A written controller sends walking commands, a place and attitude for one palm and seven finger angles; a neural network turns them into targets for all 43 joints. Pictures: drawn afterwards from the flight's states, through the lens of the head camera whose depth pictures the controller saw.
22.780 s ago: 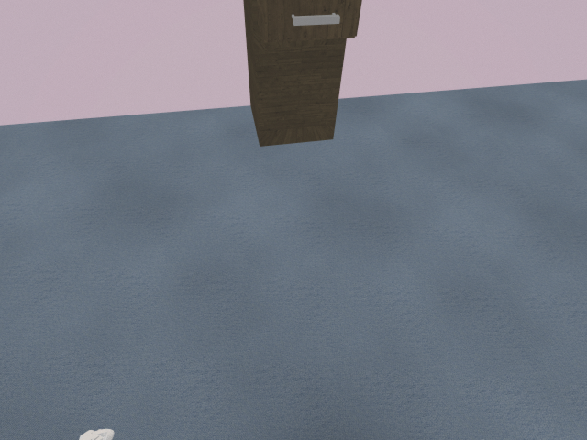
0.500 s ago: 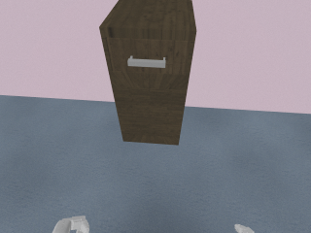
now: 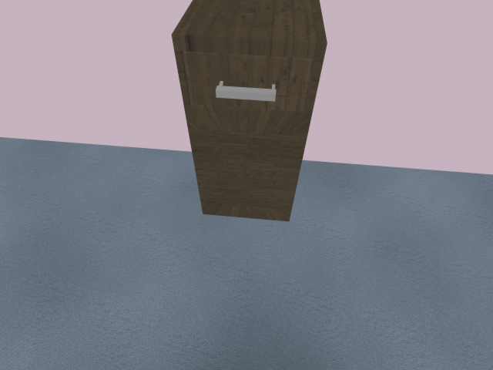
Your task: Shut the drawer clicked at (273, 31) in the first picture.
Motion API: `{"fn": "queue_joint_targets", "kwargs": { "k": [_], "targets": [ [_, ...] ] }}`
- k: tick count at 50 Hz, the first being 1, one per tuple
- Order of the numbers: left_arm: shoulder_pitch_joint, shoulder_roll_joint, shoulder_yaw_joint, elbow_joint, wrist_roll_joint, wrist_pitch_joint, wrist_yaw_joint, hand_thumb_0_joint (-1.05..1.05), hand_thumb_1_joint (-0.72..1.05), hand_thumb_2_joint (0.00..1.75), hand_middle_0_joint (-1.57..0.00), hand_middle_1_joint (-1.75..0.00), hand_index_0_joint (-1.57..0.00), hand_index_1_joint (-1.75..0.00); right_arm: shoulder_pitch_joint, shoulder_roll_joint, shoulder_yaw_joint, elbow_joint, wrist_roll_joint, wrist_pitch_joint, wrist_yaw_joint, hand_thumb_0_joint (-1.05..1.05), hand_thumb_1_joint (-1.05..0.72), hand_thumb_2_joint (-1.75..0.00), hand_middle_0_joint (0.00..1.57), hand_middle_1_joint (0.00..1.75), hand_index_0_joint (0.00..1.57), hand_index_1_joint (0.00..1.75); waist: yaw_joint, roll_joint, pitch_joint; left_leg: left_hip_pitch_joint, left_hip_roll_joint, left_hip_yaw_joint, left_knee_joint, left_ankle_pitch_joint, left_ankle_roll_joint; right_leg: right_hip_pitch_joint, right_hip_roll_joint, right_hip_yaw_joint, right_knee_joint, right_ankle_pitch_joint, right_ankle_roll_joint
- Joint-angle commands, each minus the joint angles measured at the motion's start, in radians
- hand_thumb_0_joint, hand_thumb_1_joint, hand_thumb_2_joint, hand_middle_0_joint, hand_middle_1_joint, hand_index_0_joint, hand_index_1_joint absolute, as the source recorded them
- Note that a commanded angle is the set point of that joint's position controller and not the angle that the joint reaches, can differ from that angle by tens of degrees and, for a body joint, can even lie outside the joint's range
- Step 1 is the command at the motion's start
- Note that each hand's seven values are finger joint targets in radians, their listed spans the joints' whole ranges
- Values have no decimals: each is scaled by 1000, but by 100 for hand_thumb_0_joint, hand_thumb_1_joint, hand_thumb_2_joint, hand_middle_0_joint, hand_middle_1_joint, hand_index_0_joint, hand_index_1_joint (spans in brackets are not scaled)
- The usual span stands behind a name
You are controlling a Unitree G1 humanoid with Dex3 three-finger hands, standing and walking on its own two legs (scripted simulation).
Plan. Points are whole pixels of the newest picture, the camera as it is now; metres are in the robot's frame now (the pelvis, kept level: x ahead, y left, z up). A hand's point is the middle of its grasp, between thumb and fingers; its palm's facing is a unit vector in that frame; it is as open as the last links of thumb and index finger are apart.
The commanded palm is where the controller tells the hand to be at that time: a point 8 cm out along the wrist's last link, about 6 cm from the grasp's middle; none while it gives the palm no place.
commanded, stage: let the arm hang, fingers relaxed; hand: left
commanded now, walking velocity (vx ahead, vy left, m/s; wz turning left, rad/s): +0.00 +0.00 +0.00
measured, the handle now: (246, 89) +0.88 +0.06 -0.03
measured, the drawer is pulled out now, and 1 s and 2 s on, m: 0.00 0.00 0.00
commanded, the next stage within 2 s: look to check the result in 0.40 s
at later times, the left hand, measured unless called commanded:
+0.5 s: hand out of the picture -0.03 +0.13 -0.18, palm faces +0.04 -0.99 -0.16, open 7.4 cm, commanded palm none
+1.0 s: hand out of the picture -0.03 +0.13 -0.18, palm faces +0.05 -0.98 -0.17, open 7.4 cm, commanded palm none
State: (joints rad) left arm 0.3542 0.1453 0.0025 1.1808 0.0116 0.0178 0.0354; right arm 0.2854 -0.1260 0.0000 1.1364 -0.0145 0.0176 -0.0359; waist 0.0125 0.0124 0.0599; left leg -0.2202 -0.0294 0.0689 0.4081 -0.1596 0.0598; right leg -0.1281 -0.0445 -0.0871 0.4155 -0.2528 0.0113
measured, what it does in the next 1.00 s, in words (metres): stands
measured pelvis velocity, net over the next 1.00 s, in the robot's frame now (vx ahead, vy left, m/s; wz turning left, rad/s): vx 0.00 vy -0.03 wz -0.01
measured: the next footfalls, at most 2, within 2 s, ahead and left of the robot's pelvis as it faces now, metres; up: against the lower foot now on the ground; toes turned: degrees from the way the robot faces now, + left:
none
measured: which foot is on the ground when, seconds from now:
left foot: down 0.00-1.00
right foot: down 0.00-1.00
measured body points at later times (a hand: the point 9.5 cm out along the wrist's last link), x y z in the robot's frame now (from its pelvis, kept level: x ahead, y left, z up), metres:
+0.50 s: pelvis +0.00 -0.01 +0.00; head +0.01 -0.02 +0.45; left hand -0.03 +0.19 -0.16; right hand -0.05 -0.20 -0.17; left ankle +0.04 +0.08 -0.74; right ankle -0.02 -0.13 -0.74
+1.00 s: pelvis +0.00 -0.03 +0.00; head +0.02 -0.03 +0.45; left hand -0.03 +0.18 -0.16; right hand -0.02 -0.22 -0.17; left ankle +0.04 +0.08 -0.74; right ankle -0.02 -0.13 -0.74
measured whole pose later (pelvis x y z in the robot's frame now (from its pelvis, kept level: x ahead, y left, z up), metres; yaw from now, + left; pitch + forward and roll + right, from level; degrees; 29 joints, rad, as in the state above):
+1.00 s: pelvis +0.00 -0.03 +0.00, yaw +0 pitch -2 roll +0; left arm 0.31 0.10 0.01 1.17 0.01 -0.01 0.05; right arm 0.30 -0.09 -0.01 1.16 -0.02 0.01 -0.04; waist 0.00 0.01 0.06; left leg -0.22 0.01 0.06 0.44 -0.18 0.02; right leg -0.13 0.00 -0.09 0.43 -0.27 -0.03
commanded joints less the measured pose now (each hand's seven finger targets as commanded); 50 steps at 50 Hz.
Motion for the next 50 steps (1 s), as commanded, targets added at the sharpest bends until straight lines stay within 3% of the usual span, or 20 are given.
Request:
{"fn": "queue_joint_targets", "kwargs": {
  "k": [1, 5, 9, 11, 15, 18, 31, 37, 50],
  "targets": [
    [75, 77, 13, -16, 2, -15, 6, 0, 90, 90, -20, -30, -20, -30, 87, -93, -25, -15, 0, -12, -5, 0, -90, -90, 20, 30, 20, 30, -12, 10, 50, 4, 137, -163, -145, -127, -6, -93, -51, 64, -72, -44, -53],
    [80, 56, 17, -16, 1, -13, 8, 0, 90, 90, -20, -30, -20, -30, 106, -68, -26, -4, -3, -13, -6, 0, -90, -90, 20, 30, 20, 30, -10, 24, 75, -23, 136, -166, -161, -168, -6, -103, -48, 66, -64, -50, -53],
    [74, 46, 20, -21, 2, -19, 11, 0, 90, 90, -20, -30, -20, -30, 125, -46, -28, 1, -3, -14, -5, 0, -90, -90, 20, 30, 20, 30, -13, -29, 78, -27, 125, -140, -133, -125, -7, -107, -53, 74, -76, -45, -56],
    [76, 47, 22, -25, 1, -20, 12, 0, 90, 90, -20, -30, -20, -30, 133, -44, -29, 2, -2, -14, -5, 0, -90, -90, 20, 30, 20, 30, -13, 1, 68, -17, 122, -133, -119, -103, -9, -109, -53, 73, -72, -41, -57],
    [65, 37, 24, -29, -1, -22, 13, 0, 90, 90, -20, -30, -20, -30, 144, -25, -28, 9, -4, -14, -5, 0, -90, -90, 20, 30, 20, 30, -18, -11, 87, -23, 115, -122, -102, -87, -13, -121, -57, 76, -79, -46, -61],
    [63, 35, 24, -30, -1, -23, 13, 0, 90, 90, -20, -30, -20, -30, 146, -20, -29, 9, -4, -12, -5, 0, -90, -90, 20, 30, 20, 30, -20, 14, 86, -16, 115, -118, -94, -91, -14, -132, -57, 84, -83, -58, -63],
    [64, 38, 23, -24, -2, -33, 15, 0, 90, 90, -20, -30, -20, -30, 137, -29, -30, 9, 0, -15, -7, 0, -90, -90, 20, 30, 20, 30, -24, -7, 58, 31, 120, -97, -49, 14, -20, -123, -65, 94, -99, -4, -66],
    [58, 39, 22, -23, -2, -30, 14, 0, 90, 90, -20, -30, -20, -30, 129, -27, -29, 10, -1, -10, -7, 0, -90, -90, 20, 30, 20, 30, -27, -1, 80, 20, 118, -98, -52, -34, -23, -139, -64, 99, -116, -54, -69],
    [43, 42, 24, -23, -3, -31, 12, 0, 90, 90, -20, -30, -20, -30, 105, -39, -27, 8, -2, -16, -9, 0, -90, -90, 20, 30, 20, 30, -23, 5, 72, 33, 126, -104, -63, 3, -23, -113, -62, 92, -108, -3, -66]
  ]
}}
